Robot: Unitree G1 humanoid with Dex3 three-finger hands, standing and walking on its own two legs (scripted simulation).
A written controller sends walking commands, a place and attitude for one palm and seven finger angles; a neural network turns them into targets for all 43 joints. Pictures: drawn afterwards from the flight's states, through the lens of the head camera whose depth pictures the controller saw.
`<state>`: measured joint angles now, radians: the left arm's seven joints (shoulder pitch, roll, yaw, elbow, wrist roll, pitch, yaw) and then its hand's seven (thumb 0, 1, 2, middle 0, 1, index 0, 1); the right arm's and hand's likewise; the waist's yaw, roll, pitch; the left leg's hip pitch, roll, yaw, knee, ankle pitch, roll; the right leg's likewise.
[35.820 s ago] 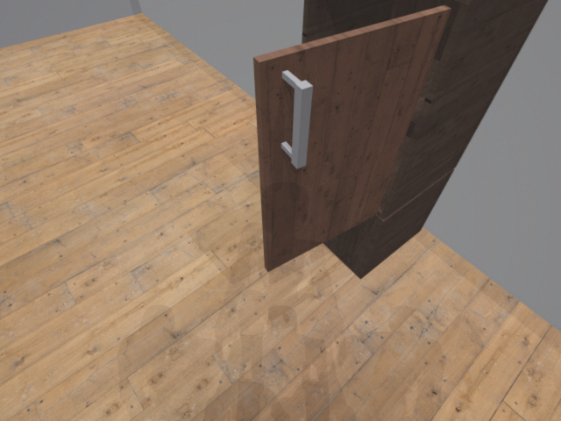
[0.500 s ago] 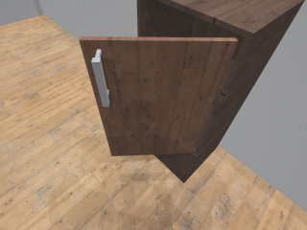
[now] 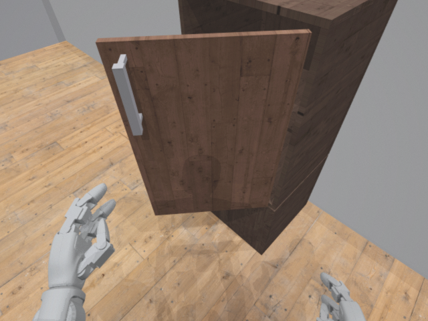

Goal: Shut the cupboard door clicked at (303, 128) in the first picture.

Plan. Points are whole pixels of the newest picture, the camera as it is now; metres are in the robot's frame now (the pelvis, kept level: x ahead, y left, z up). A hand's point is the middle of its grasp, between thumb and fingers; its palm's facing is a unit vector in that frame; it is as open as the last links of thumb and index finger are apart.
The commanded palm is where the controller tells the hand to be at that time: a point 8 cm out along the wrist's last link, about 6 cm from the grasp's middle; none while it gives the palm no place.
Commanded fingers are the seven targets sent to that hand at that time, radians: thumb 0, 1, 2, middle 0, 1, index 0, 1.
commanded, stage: raise the hand and make a fist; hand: left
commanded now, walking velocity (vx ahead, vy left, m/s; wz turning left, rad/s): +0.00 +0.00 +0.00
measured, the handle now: (130, 97) +0.49 +0.18 +0.19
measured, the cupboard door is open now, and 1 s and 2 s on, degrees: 49 49 49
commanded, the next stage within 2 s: bring the fist close to the handle in 1.64 s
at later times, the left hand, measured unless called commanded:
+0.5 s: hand (107, 255) +0.22 +0.19 +0.06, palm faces +0.06 -1.00 -0.01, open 4.4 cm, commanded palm +0.17 +0.24 +0.08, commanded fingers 0.00 0.90 0.90 -0.92 -1.08 -0.92 -1.08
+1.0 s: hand (55, 214) +0.24 +0.23 +0.16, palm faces +0.16 -0.99 -0.05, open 3.1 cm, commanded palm +0.20 +0.27 +0.16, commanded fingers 0.00 0.90 0.90 -1.30 -1.50 -1.30 -1.50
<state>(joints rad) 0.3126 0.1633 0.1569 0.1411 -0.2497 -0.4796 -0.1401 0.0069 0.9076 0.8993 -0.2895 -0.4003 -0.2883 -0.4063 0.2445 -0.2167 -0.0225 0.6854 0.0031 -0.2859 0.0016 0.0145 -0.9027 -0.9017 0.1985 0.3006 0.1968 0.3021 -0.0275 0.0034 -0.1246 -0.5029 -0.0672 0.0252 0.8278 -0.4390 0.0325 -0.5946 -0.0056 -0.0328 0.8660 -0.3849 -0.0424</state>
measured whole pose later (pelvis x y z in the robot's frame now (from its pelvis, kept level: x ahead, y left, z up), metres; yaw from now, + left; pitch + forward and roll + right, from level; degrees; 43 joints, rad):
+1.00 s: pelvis +0.02 +0.02 +0.02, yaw +1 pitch +3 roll -2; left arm 0.31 0.24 0.22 -0.32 -0.30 -0.05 -0.13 0.02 0.90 0.90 -1.19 -1.38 -1.19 -1.39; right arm 0.25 -0.22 0.07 0.55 0.04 -0.27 -0.07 0.02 -0.90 -0.90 0.20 0.30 0.20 0.30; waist 0.07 0.05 -0.08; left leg -0.35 -0.06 -0.02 0.73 -0.42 0.06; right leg -0.39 0.01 -0.07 0.68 -0.34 -0.02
